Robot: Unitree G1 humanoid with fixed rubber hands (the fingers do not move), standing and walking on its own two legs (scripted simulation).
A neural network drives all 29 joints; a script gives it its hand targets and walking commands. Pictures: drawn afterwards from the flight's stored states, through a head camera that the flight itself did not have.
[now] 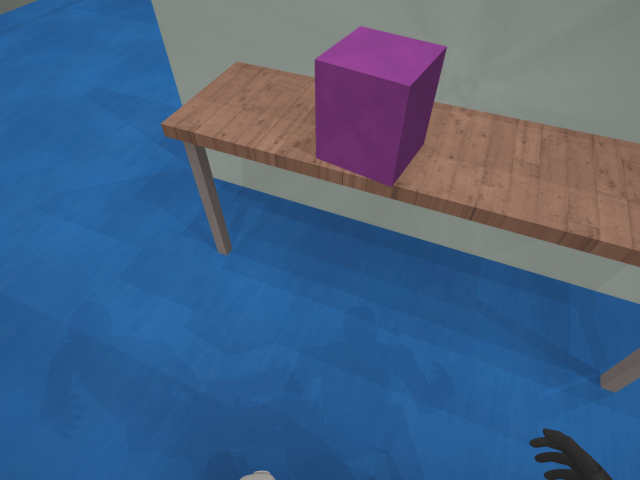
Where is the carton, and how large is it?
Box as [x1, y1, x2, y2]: [315, 26, 446, 186]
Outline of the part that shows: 360,26 315,59 316,157 391,186 423,143 446,46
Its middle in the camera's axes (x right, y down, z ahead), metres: +0.13 -0.30 +0.91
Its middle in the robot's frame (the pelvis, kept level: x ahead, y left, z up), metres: +0.89 -0.14 -0.02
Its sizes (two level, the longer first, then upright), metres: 0.210 0.200 0.250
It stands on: a table, 0.60 m high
